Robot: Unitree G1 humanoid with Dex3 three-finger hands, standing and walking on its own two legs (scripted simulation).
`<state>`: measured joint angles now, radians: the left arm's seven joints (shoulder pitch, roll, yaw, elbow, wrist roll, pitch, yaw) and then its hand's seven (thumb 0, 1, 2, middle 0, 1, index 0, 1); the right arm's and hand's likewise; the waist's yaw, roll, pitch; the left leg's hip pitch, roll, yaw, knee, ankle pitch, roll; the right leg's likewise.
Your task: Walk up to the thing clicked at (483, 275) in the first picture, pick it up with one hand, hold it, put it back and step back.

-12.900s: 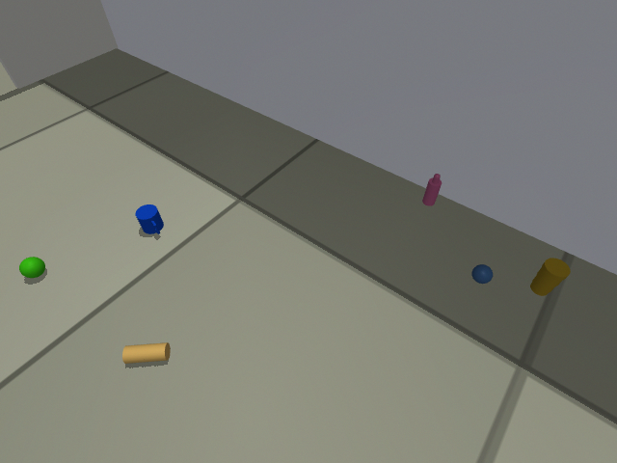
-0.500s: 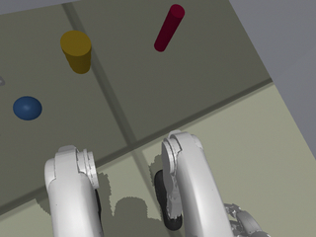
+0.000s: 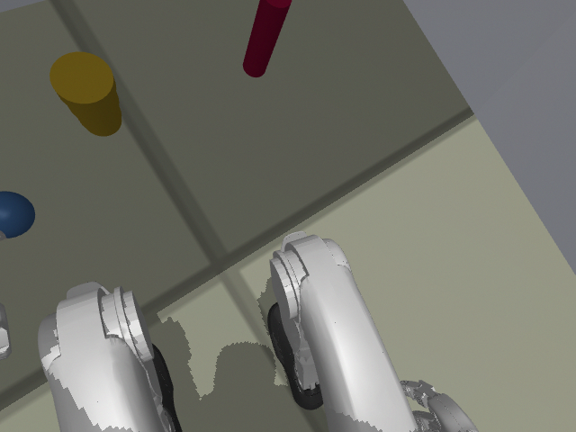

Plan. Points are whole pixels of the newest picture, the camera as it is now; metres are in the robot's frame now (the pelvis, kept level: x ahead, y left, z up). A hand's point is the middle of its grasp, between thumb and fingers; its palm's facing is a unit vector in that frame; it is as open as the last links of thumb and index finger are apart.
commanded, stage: rest palm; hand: left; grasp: from above
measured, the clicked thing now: (6, 214) +0.46 +0.33 -0.28
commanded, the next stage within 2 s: close in 0.80 s
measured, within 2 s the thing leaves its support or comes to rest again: neither
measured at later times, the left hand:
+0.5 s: hand out of the picture +0.44 +0.32 -0.23, palm faces -0.39 -0.11 -0.92, open 14.1 cm
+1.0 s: hand out of the picture +0.43 +0.32 -0.25, palm faces -0.44 -0.16 -0.88, open 14.2 cm
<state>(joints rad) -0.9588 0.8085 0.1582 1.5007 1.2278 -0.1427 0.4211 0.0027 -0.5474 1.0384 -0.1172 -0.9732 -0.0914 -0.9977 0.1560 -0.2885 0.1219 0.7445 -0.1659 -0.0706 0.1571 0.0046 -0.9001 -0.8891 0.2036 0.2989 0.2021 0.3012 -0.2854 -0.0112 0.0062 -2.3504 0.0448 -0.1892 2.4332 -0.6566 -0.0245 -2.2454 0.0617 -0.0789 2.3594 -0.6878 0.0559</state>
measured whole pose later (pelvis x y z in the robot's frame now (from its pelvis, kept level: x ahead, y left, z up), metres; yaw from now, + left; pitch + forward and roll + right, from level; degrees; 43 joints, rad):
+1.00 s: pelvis +0.00 +0.01 -0.02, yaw -4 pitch +27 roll -12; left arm -0.93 0.97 0.19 1.67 1.30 -0.32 0.58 0.00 -0.54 1.05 -0.09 -0.97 -0.06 -1.00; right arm 0.10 -0.30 0.24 0.74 -0.28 -0.16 0.23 0.00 -0.90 -0.90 0.21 0.30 0.20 0.30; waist -0.32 -0.12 0.12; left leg -2.35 0.04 -0.28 2.55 -0.70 -0.03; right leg -2.22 0.08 -0.14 2.42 -0.70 0.07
